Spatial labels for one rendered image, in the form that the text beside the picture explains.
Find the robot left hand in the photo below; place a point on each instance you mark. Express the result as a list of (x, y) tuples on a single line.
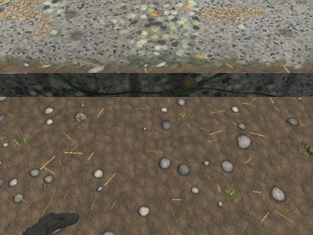
[(51, 222)]

